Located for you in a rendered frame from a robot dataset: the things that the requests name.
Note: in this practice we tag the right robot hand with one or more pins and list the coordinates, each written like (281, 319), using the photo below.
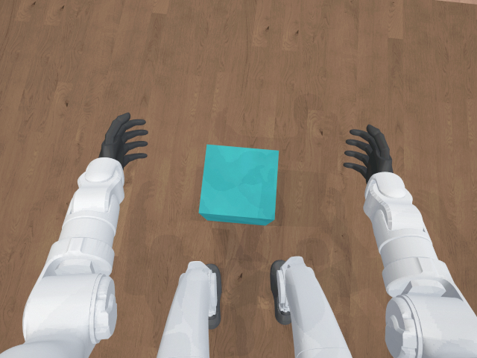
(378, 157)

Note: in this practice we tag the robot right upper arm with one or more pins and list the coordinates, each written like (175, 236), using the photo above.
(421, 326)

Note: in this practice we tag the left robot hand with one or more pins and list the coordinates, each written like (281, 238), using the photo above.
(114, 146)

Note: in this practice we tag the robot right shin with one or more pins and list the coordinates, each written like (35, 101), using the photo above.
(291, 260)

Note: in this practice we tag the left robot forearm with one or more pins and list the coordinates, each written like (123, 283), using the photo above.
(86, 239)

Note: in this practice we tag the robot left upper arm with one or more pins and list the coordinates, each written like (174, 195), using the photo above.
(68, 315)

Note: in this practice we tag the left robot foot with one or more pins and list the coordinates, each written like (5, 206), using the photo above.
(214, 320)

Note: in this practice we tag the right robot forearm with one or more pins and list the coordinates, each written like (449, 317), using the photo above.
(410, 263)

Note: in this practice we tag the carton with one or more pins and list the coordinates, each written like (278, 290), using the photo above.
(239, 185)

